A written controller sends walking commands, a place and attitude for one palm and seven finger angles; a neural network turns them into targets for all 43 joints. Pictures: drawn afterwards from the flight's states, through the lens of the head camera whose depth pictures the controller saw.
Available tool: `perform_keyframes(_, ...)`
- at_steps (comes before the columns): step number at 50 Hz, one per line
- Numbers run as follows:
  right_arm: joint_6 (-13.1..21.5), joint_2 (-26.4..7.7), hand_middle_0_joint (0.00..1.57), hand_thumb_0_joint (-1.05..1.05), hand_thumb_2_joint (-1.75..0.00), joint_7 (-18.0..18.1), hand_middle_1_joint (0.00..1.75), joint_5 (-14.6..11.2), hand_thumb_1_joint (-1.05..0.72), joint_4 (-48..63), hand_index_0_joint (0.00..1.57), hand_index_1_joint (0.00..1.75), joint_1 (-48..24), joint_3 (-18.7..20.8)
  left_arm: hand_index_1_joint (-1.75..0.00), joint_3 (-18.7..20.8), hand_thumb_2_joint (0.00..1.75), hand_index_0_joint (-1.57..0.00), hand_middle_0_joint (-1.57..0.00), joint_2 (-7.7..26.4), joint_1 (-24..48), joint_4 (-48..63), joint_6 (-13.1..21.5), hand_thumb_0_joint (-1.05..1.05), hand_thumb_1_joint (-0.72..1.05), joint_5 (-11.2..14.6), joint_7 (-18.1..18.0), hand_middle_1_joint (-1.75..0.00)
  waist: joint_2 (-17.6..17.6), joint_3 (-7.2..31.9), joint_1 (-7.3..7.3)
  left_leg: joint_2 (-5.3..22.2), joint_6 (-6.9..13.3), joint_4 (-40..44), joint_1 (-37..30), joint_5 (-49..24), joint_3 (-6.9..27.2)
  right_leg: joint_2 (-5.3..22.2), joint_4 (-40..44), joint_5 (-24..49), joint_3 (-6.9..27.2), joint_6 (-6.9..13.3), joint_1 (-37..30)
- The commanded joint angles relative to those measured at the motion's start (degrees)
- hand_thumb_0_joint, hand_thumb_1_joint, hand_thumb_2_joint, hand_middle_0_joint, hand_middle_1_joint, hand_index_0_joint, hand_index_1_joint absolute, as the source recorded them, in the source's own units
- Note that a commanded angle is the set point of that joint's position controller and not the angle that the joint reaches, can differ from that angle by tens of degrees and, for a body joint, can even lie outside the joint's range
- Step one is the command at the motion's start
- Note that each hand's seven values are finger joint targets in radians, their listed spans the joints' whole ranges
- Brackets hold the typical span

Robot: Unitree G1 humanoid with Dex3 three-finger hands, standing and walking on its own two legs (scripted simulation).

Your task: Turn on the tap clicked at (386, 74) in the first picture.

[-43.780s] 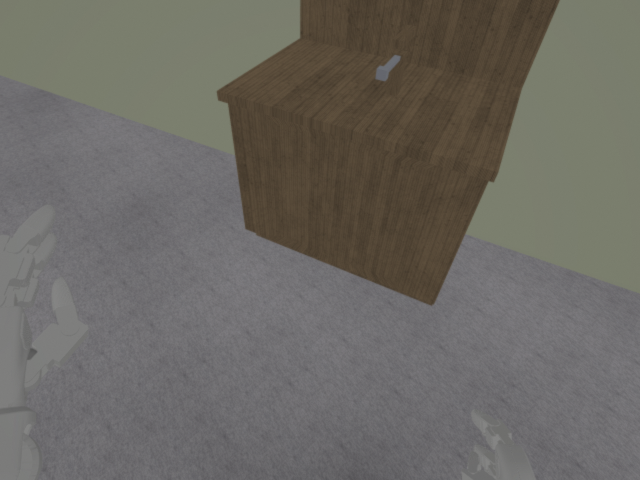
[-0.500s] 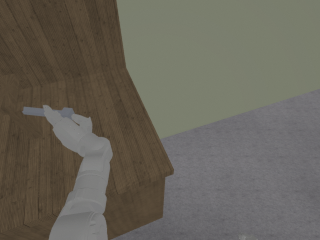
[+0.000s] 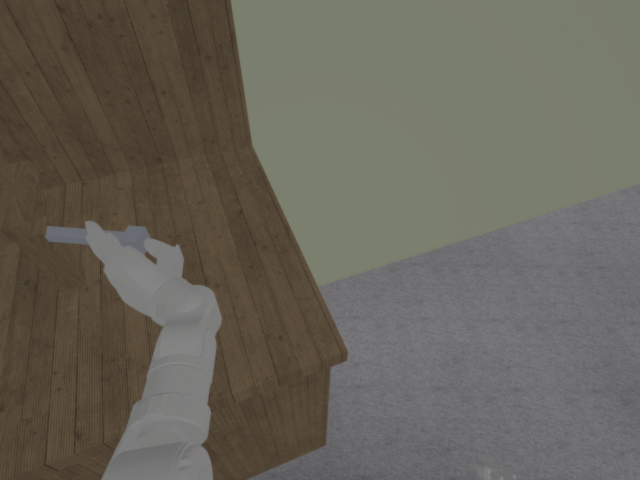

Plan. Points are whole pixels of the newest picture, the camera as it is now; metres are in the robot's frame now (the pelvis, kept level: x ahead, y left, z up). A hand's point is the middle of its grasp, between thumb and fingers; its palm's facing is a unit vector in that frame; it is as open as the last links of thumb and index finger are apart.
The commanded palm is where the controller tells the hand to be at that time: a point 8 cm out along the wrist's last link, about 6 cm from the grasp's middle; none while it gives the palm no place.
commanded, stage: lift the hand up off the lever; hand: left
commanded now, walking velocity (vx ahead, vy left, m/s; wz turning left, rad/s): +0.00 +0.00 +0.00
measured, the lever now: (136, 240) +0.41 +0.27 +0.08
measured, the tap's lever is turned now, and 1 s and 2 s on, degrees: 63 55 54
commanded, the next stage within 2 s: none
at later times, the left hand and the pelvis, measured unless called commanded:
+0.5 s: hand (161, 259) +0.37 +0.21 +0.09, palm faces +0.84 -0.53 -0.09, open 8.2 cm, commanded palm +0.31 +0.23 +0.11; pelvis -0.02 +0.00 +0.00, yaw +1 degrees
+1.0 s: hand (157, 254) +0.37 +0.22 +0.10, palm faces +0.84 -0.54 -0.08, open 8.6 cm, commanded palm +0.31 +0.24 +0.13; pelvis -0.01 +0.00 +0.01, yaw +0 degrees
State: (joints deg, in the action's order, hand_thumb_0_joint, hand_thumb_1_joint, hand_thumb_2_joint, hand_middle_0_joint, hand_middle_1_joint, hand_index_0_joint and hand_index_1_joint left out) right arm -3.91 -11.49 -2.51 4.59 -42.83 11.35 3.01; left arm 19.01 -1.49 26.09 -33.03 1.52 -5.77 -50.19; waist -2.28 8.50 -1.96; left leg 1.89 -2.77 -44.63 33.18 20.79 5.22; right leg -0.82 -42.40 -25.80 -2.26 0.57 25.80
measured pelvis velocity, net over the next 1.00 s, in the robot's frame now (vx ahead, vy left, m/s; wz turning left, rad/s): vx -0.01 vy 0.00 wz -0.01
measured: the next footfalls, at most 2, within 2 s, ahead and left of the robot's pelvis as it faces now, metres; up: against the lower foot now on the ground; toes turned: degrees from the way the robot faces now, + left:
none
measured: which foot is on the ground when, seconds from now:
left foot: down 0.00-1.00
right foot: down 0.00-1.00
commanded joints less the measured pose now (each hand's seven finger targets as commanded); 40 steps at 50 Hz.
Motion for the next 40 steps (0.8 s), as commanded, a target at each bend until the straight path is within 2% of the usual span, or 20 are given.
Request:
perform_keyframes(1,2.4,-6.6,0.2,0.0,-0.9,0.4,0.3,0.3,-0.9,7.0,0.2,0.3,-4.8,1.7,-0.15,-1.2,0.9,-0.15,-0.15,9.9,20.1,15.2,2.6,0.0,0.9,-2.3,-1.4,-0.15,1.8,14.3,1.28,-1.3,3.2,2.6,-11.8,-22.0,-4.4,0.7,5.9,26.6,-2.9,1.1,-5.2)
perform_keyframes(2,2.6,-6.4,0.2,0.0,-0.9,0.4,0.3,0.2,-0.9,7.1,0.2,0.3,-4.9,1.5,-0.15,-2.4,0.9,-0.15,-0.15,8.7,21.2,15.8,2.7,0.0,0.9,-2.2,-1.5,-0.15,2.8,14.7,1.06,-1.4,3.3,2.6,-12.2,-22.0,-4.3,0.7,5.7,26.6,-3.0,1.0,-5.2)
perform_keyframes(4,2.8,-6.2,0.2,0.0,-0.9,0.4,0.3,0.3,-0.9,7.2,0.2,0.3,-5.6,1.6,-0.15,-2.9,0.9,-0.15,-0.15,8.3,19.9,17.0,2.4,0.0,0.9,-2.3,-1.5,-0.15,1.7,15.6,1.64,-1.4,3.2,2.4,-12.8,-23.1,-4.4,0.8,5.5,27.5,-3.0,1.2,-5.7)
perform_keyframes(6,2.9,-6.3,0.2,0.0,-0.9,0.7,0.3,0.3,-0.9,6.8,0.2,0.3,-6.0,1.5,-0.15,-2.5,0.9,-0.15,-0.15,9.3,21.3,18.1,2.1,0.0,0.9,-2.5,-1.6,-0.15,2.0,15.7,1.33,-1.3,3.1,2.7,-13.3,-22.7,-4.3,0.8,5.9,26.9,-2.9,1.1,-5.8)
perform_keyframes(9,3.3,-5.9,0.2,0.0,-0.9,0.7,0.3,0.3,-0.9,7.1,0.2,0.3,-6.9,1.5,-0.15,-4.4,0.9,-0.15,-0.15,7.4,20.9,19.6,1.6,0.0,0.9,-2.5,-1.7,-0.15,1.3,16.2,1.76,-1.4,3.0,2.6,-13.9,-23.0,-4.4,0.8,5.7,27.0,-3.0,1.2,-5.9)
perform_keyframes(11,3.2,-6.0,0.2,0.0,-0.9,0.8,0.3,0.2,-0.9,6.7,0.2,0.3,-7.3,1.4,-0.15,-4.1,0.9,-0.15,-0.15,8.1,20.7,19.6,1.0,0.0,0.9,-2.5,-1.6,-0.15,1.5,15.5,1.75,-1.2,2.8,3.1,-14.1,-22.8,-3.9,0.7,6.1,26.0,-3.2,1.4,-5.9)
perform_keyframes(12,3.4,-5.9,0.2,0.0,-0.9,0.9,0.3,0.1,-0.9,6.9,0.2,0.3,-7.8,1.2,-0.15,-5.4,0.9,-0.15,-0.15,6.8,21.7,19.7,0.9,0.0,0.9,-2.3,-1.6,-0.15,2.1,15.1,1.38,-1.3,2.9,3.1,-14.1,-21.9,-4.1,0.8,6.3,25.5,-3.1,1.2,-5.5)
perform_keyframes(15,3.7,-5.7,0.2,0.0,-0.9,1.1,0.3,0.0,-0.9,6.7,0.2,0.3,-8.7,1.2,-0.15,-6.0,0.9,-0.15,-0.15,6.4,22.2,20.3,0.4,0.0,0.9,-2.4,-1.8,-0.15,1.5,15.2,1.59,-1.3,2.9,3.3,-14.3,-21.4,-4.2,0.8,6.6,24.7,-3.0,1.3,-5.5)
perform_keyframes(17,3.6,-5.8,0.2,0.0,-0.9,1.3,0.3,-0.1,-0.9,6.1,0.2,0.3,-9.0,0.9,-0.15,-5.9,0.9,-0.15,-0.15,6.7,23.8,19.1,-0.1,0.0,0.9,-2.4,-1.8,-0.15,1.7,13.5,1.13,-1.3,2.8,4.1,-14.2,-19.7,-3.8,0.8,7.3,22.6,-3.0,1.3,-4.8)
perform_keyframes(20,3.7,-5.8,0.2,0.0,-0.9,1.5,0.3,-0.1,-0.9,6.2,0.2,0.3,-9.5,0.9,-0.15,-5.8,0.9,-0.15,-0.15,6.9,23.8,18.6,-0.5,0.0,0.9,-2.1,-1.9,-0.15,2.9,14.2,1.49,-1.5,2.9,4.2,-13.7,-18.7,-4.0,0.9,7.7,21.9,-2.8,1.2,-5.4)
perform_keyframes(21,3.6,-6.0,0.2,0.0,-0.9,1.8,0.3,-0.1,-0.9,5.8,0.2,0.3,-9.5,1.0,-0.15,-4.4,0.9,-0.15,-0.15,8.4,23.4,18.0,-0.8,0.0,0.9,-2.2,-2.0,-0.15,2.2,13.8,1.73,-1.5,2.8,4.7,-13.8,-18.0,-3.8,0.7,8.2,20.5,-2.7,1.2,-5.3)
perform_keyframes(22,3.7,-5.7,0.2,0.0,-0.9,1.7,0.3,-0.2,-0.9,6.0,0.2,0.3,-9.7,0.7,-0.15,-5.9,0.9,-0.15,-0.15,6.8,24.7,18.3,-0.9,0.0,0.9,-2.0,-2.0,-0.15,2.0,13.5,1.36,-1.6,2.9,4.9,-13.9,-17.7,-4.0,0.9,8.2,20.5,-2.7,1.1,-5.1)
perform_keyframes(26,3.7,-5.9,0.2,0.0,-0.9,1.9,0.3,0.0,-0.9,5.8,0.2,0.3,-9.6,0.9,-0.15,-3.5,0.9,-0.15,-0.15,9.5,23.9,18.3,-1.0,0.0,0.9,-2.3,-2.2,-0.15,1.8,14.2,2.31,-1.6,2.8,5.2,-13.9,-17.9,-4.0,0.8,8.6,20.9,-2.5,1.2,-6.5)
perform_keyframes(30,3.8,-5.6,0.2,0.0,-0.9,2.0,0.3,-0.3,-0.9,6.2,0.2,0.3,-10.1,0.8,-0.15,-3.7,0.9,-0.15,-0.15,9.5,24.6,19.2,-1.2,0.0,0.9,-1.8,-2.1,-0.15,2.7,14.3,2.08,-1.6,3.1,5.2,-14.0,-17.8,-4.6,1.0,9.1,21.4,-2.3,0.9,-7.0)
perform_keyframes(31,3.7,-6.0,0.2,0.0,-0.9,2.2,0.3,-0.3,-0.9,5.8,0.2,0.3,-10.0,0.9,-0.15,-2.1,0.9,-0.15,-0.15,11.4,24.3,19.0,-1.3,0.0,0.9,-1.8,-2.1,-0.15,2.5,13.3,2.3,-1.5,3.0,5.8,-13.7,-16.9,-4.2,0.8,9.6,20.0,-2.1,1.0,-7.0)
perform_keyframes(34,4.1,-5.6,0.2,0.0,-0.9,2.1,0.3,-0.4,-0.9,6.0,0.2,0.3,-10.7,0.8,-0.15,-4.5,0.9,-0.15,-0.15,9.2,26.4,20.0,-1.3,0.0,0.9,-2.0,-2.0,-0.15,0.9,13.0,1.97,-1.5,3.1,6.0,-14.3,-16.1,-4.4,0.8,9.7,18.4,-2.2,1.0,-6.1)
perform_keyframes(35,4.3,-5.8,0.2,0.0,-0.9,2.2,0.3,-0.4,-0.9,5.7,0.2,0.3,-10.5,0.8,-0.15,-3.8,0.9,-0.15,-0.15,10.1,26.8,19.5,-1.3,0.0,0.9,-2.0,-2.2,-0.15,1.8,12.8,1.72,-1.5,3.2,6.0,-14.1,-15.4,-4.3,0.8,10.1,17.7,-2.2,0.9,-5.9)
perform_keyframes(36,4.1,-6.1,0.2,0.0,-0.9,2.5,0.3,-0.3,-0.9,5.2,0.2,0.3,-10.4,0.9,-0.15,-1.6,0.9,-0.15,-0.15,12.2,25.4,18.0,-1.6,0.0,0.9,-1.9,-2.1,-0.15,1.8,11.9,2.33,-1.5,3.1,6.8,-13.6,-14.2,-4.2,0.6,10.7,16.0,-2.0,1.0,-6.1)
perform_keyframes(39,4.2,-5.9,0.2,0.0,-0.9,2.6,0.3,-0.4,-0.9,5.7,0.2,0.3,-10.7,0.8,-0.15,-2.1,0.9,-0.15,-0.15,11.8,26.8,18.8,-1.4,0.0,0.9,-1.6,-2.1,-0.15,3.0,12.9,2.16,-1.5,3.3,6.7,-13.8,-14.0,-4.6,0.9,10.9,16.3,-1.8,0.7,-6.9)
perform_keyframes(40,4.2,-5.9,0.2,0.0,-0.9,2.7,0.3,-0.5,-0.9,5.8,0.2,0.3,-10.7,0.8,-0.15,-1.4,0.9,-0.15,-0.15,12.8,26.8,19.7,-1.2,0.0,0.9,-1.7,-2.1,-0.15,1.5,13.7,2.53,-1.5,3.3,6.7,-14.2,-15.1,-4.7,1.0,10.7,17.6,-1.7,0.9,-7.5)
